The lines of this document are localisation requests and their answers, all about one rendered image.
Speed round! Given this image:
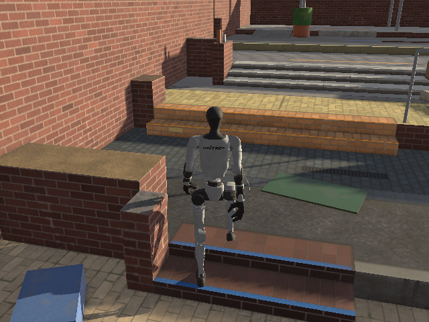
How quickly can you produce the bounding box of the robot left thigh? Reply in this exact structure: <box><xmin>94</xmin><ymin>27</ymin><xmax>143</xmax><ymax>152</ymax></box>
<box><xmin>191</xmin><ymin>189</ymin><xmax>206</xmax><ymax>243</ymax></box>

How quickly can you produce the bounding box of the right robot hand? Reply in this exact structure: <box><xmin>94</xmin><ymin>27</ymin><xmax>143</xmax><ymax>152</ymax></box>
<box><xmin>228</xmin><ymin>201</ymin><xmax>245</xmax><ymax>222</ymax></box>

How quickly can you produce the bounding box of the left robot hand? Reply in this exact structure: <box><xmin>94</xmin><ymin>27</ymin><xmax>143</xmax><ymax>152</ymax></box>
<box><xmin>183</xmin><ymin>183</ymin><xmax>199</xmax><ymax>195</ymax></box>

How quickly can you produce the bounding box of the left robot foot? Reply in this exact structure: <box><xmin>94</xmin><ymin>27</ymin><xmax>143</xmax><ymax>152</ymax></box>
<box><xmin>196</xmin><ymin>269</ymin><xmax>206</xmax><ymax>287</ymax></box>

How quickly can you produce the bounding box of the robot left forearm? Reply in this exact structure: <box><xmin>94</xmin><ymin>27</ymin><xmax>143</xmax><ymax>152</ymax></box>
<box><xmin>183</xmin><ymin>163</ymin><xmax>192</xmax><ymax>186</ymax></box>

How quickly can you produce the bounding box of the robot right upper arm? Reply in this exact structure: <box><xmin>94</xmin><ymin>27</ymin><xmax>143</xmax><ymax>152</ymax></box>
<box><xmin>229</xmin><ymin>136</ymin><xmax>242</xmax><ymax>174</ymax></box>

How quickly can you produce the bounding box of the robot left upper arm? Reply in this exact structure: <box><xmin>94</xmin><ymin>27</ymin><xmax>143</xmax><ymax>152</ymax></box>
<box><xmin>185</xmin><ymin>136</ymin><xmax>200</xmax><ymax>172</ymax></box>

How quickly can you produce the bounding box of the robot right forearm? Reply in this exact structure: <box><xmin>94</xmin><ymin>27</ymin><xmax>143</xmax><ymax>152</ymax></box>
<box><xmin>234</xmin><ymin>165</ymin><xmax>245</xmax><ymax>202</ymax></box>

